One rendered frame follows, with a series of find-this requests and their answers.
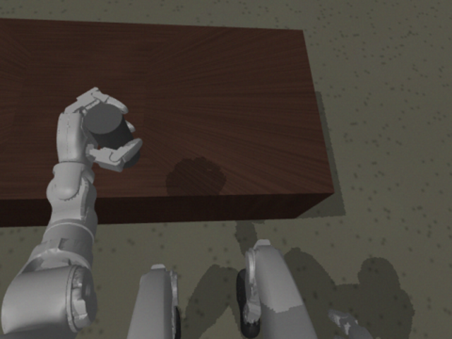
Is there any left robot hand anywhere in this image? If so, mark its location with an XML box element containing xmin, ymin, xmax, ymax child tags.
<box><xmin>56</xmin><ymin>87</ymin><xmax>143</xmax><ymax>172</ymax></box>

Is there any right robot foot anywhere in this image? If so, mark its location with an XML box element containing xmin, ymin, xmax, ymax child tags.
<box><xmin>237</xmin><ymin>269</ymin><xmax>260</xmax><ymax>339</ymax></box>

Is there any can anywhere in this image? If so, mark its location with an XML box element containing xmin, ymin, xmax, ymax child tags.
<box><xmin>84</xmin><ymin>104</ymin><xmax>141</xmax><ymax>169</ymax></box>

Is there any right robot hand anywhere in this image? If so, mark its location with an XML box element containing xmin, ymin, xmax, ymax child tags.
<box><xmin>328</xmin><ymin>309</ymin><xmax>373</xmax><ymax>339</ymax></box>

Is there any left robot arm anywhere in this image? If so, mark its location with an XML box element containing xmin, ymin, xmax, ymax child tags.
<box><xmin>0</xmin><ymin>161</ymin><xmax>97</xmax><ymax>339</ymax></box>

